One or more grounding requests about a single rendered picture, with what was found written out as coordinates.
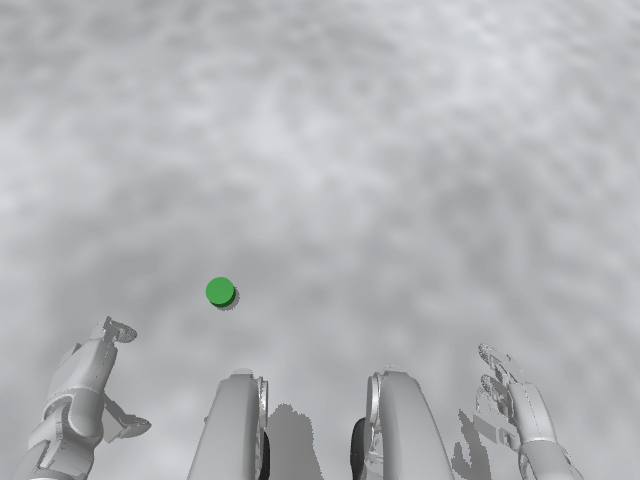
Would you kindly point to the right robot arm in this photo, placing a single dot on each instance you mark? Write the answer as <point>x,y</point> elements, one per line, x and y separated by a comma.
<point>546,460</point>

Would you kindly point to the right robot hand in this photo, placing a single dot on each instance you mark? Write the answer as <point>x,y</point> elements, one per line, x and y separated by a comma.
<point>523,415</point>

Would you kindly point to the left robot hand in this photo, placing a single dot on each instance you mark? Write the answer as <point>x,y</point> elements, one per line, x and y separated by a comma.
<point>89,367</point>

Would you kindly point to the right robot foot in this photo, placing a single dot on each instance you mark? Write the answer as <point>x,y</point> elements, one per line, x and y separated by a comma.
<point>357,449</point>

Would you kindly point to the left robot arm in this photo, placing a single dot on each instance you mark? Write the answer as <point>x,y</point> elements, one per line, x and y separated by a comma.
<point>62,446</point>

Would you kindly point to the tin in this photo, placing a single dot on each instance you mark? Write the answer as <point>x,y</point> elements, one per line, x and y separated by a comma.
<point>220,292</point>

